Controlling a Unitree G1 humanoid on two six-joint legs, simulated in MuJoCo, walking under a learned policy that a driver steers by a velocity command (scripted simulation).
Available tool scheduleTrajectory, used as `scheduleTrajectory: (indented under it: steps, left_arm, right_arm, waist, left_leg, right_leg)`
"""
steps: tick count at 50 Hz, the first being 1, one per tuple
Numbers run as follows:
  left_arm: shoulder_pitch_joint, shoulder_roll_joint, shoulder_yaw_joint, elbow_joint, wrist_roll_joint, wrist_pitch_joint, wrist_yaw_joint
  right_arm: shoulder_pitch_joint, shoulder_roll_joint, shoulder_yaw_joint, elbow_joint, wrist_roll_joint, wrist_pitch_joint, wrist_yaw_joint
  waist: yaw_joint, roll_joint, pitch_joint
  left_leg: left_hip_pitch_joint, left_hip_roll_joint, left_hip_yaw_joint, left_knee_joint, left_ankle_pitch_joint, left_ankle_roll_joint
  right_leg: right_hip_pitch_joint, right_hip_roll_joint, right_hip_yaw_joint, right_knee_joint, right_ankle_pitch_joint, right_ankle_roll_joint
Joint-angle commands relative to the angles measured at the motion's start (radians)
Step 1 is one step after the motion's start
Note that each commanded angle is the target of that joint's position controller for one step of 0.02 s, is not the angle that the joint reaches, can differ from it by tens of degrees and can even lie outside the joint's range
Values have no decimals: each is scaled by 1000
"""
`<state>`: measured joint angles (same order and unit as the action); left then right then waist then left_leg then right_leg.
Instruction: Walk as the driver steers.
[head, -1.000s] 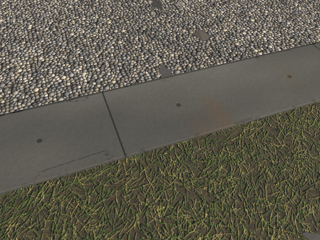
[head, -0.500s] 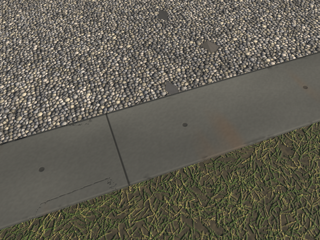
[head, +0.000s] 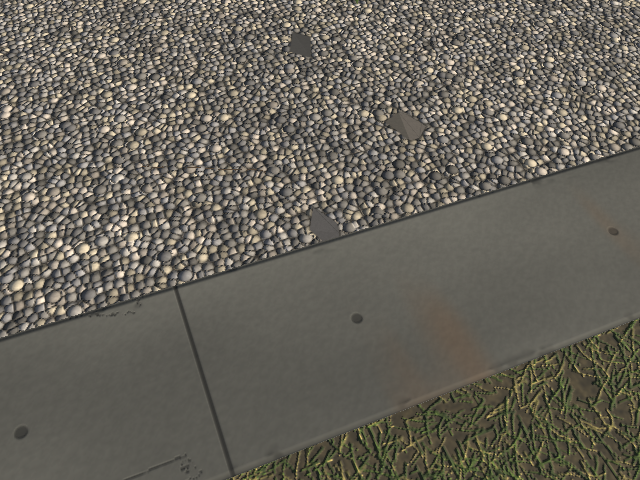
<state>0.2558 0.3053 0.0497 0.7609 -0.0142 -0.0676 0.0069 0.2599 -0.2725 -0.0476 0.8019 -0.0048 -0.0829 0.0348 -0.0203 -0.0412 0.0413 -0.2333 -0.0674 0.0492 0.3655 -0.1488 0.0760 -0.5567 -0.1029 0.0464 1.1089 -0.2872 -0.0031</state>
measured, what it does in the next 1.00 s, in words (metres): walks ahead, turning left: right foot, then left foot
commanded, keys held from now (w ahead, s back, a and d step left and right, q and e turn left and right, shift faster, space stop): w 0.14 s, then w+q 0.86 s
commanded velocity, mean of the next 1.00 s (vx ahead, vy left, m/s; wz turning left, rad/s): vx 0.50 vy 0.00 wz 0.38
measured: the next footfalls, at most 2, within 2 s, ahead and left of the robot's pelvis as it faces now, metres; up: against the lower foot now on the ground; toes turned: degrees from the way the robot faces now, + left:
right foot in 0.32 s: +0.36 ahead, -0.16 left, +0.00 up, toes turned +3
left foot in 0.84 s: +0.58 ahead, +0.16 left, +0.00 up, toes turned +23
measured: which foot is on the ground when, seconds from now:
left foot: down 0.00-0.32, up 0.34-0.82, down 0.84-1.00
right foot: up 0.00-0.30, down 0.32-0.84, up 0.86-1.00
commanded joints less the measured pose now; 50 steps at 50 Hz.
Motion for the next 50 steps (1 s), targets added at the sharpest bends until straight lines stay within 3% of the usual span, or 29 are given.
scheduleTrajectory:
  steps: [1,6,10,13,14,15,16,17,18,19,20,21,23,25,27,32,37,39,40,41,42,43,44,45,46,47,48,49,50]
  left_arm:
    - [38,53,15,-53,13,6,8]
    - [-155,18,-3,-96,9,-18,-12]
    - [-275,34,-1,-143,0,-31,-34]
    - [-245,72,12,-143,2,-41,-43]
    - [-185,90,22,-128,3,-45,-41]
    - [-65,145,49,-102,9,-54,-37]
    - [120,191,65,-64,22,-47,-24]
    - [187,275,85,-43,29,-35,-23]
    - [191,172,60,-51,22,-31,-23]
    - [129,122,44,-54,19,-31,-19]
    - [65,102,36,-57,22,-31,-18]
    - [16,74,29,-51,23,-33,-19]
    - [-37,52,26,-43,29,-45,-20]
    - [-56,65,34,-27,24,-56,-19]
    - [-53,87,44,-9,26,-59,-13]
    - [-30,130,58,19,21,-43,1]
    - [25,170,75,56,-7,-13,3]
    - [11,199,84,55,-19,1,5]
    - [-1,210,87,52,-25,9,6]
    - [-17,201,83,47,-29,17,7]
    - [1,161,65,34,-4,13,11]
    - [83,9,19,-28,38,-9,3]
    - [-3,83,23,-36,2,-47,-9]
    - [-96,136,37,-65,-36,-66,-16]
    - [-105,125,33,-65,-25,-78,-11]
    - [-99,126,37,-51,4,-80,-2]
    - [-78,132,43,-43,17,-71,-1]
    - [-68,130,45,-45,20,-60,-3]
    - [-62,119,44,-45,25,-50,-4]
  right_arm:
    - [-46,-132,-31,-52,4,-31,-8]
    - [31,-168,-36,-16,16,-17,-25]
    - [123,-187,-40,27,30,8,-30]
    - [123,-205,-50,36,31,27,-40]
    - [106,-210,-51,34,31,32,-42]
    - [114,-187,-41,30,21,32,-45]
    - [85,-135,-20,2,2,33,-43]
    - [233,-13,15,-20,15,15,-38]
    - [205,-100,-3,-1,38,5,-37]
    - [116,-167,-26,-25,56,2,-36]
    - [59,-161,-27,-39,52,3,-40]
    - [28,-150,-31,-48,38,8,-41]
    - [58,-114,-34,-45,40,33,-37]
    - [47,-80,-31,-59,38,57,-36]
    - [6,-70,-29,-82,31,67,-36]
    - [-131,-49,-17,-128,27,55,-5]
    - [-243,-69,-21,-192,26,60,18]
    - [-210,-97,-37,-201,22,66,21]
    - [-131,-124,-54,-187,23,70,19]
    - [23,-168,-83,-147,28,73,11]
    - [199,-251,-121,-98,34,83,-8]
    - [151,-366,-133,-109,42,75,-16]
    - [161,-289,-106,-153,33,52,-5]
    - [129,-226,-87,-140,24,33,0]
    - [80,-200,-78,-142,26,23,0]
    - [10,-167,-68,-152,24,22,-3]
    - [-29,-141,-57,-170,11,21,-8]
    - [-41,-146,-58,-178,5,19,-12]
    - [-39,-149,-59,-178,10,16,-17]
  waist:
    - [39,107,-18]
    - [-31,82,18]
    - [-66,77,44]
    - [-25,103,18]
    - [16,114,-14]
    - [77,80,-110]
    - [157,40,-269]
    - [99,-240,-415]
    - [134,-199,-416]
    - [136,-130,-261]
    - [111,-70,-183]
    - [87,-50,-114]
    - [38,-76,-73]
    - [19,-53,-35]
    - [18,-31,-8]
    - [63,-5,26]
    - [84,-2,59]
    - [45,-27,17]
    - [-6,-36,-36]
    - [-94,-17,-114]
    - [-162,72,-204]
    - [-26,350,-262]
    - [-91,216,-386]
    - [-101,155,-245]
    - [-62,96,-166]
    - [-19,65,-116]
    - [15,73,-101]
    - [30,98,-98]
    - [35,87,-92]
  left_leg:
    - [9,271,-229,-250,133,190]
    - [49,225,-120,-257,159,138]
    - [169,280,-175,-199,149,134]
    - [242,314,-229,-110,213,107]
    - [237,300,-226,-41,307,93]
    - [202,246,-201,104,405,64]
    - [38,174,-143,386,231,24]
    - [-361,17,-71,747,-302,-48]
    - [-466,44,-190,887,-431,-52]
    - [-526,88,-190,926,-355,-47]
    - [-509,133,-163,905,-272,-50]
    - [-486,158,-159,858,-217,-54]
    - [-391,192,-159,808,-154,-62]
    - [-394,204,-152,770,-127,-72]
    - [-433,210,-155,691,-61,-83]
    - [-403,193,-84,413,163,-74]
    - [-418,167,-26,287,86,-24]
    - [-328,113,26,278,-15,15]
    - [-217,70,57,272,-52,39]
    - [-6,17,77,215,-10,73]
    - [300,71,-66,194,6,124]
    - [572,321,-646,73,-198,304]
    - [612,397,-895,-84,-357,344]
    - [531,381,-765,-111,-293,290]
    - [398,340,-643,-101,-191,254]
    - [267,299,-542,-98,-64,226]
    - [183,270,-482,-118,23,213]
    - [131,264,-468,-134,95,224]
    - [101,254,-432,-142,168,228]
  right_leg:
    - [-71,-54,22,-85,114,27]
    - [-39,-11,-26,-438,391,28]
    - [-54,20,-11,-563,371,15]
    - [18,42,0,-620,263,-11]
    - [116,63,-20,-643,233,-26]
    - [322,62,-23,-666,295,-63]
    - [612,-62,81,-599,283,-111]
    - [973,-314,517,-669,83,-260]
    - [948,-317,645,-767,-57,-258]
    - [833,-285,488,-788,-57,-213]
    - [711,-249,372,-810,23,-190]
    - [603,-215,284,-846,104,-183]
    - [479,-177,163,-913,173,-174]
    - [427,-180,81,-958,238,-186]
    - [425,-182,13,-983,283,-194]
    - [462,-153,-157,-995,323,-166]
    - [611,-198,-217,-932,401,-136]
    - [649,-201,-247,-812,690,-115]
    - [645,-189,-266,-685,839,-101]
    - [579,-151,-298,-480,880,-72]
    - [347,-108,-302,-177,623,-21]
    - [-100,100,-217,172,-275,45]
    - [-202,119,30,281,-331,30]
    - [-288,75,34,269,-228,6]
    - [-257,30,34,187,-137,-11]
    - [-186,-2,37,97,-78,-7]
    - [-116,-22,47,50,-30,-4]
    - [-74,-22,46,18,-14,8]
    - [-59,-21,36,-23,-4,24]
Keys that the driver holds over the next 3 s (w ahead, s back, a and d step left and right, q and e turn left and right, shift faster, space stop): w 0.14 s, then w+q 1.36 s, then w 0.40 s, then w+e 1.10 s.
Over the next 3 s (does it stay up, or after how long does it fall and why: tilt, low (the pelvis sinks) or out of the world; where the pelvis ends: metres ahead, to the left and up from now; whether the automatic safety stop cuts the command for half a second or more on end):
stays up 1.40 0.76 0.00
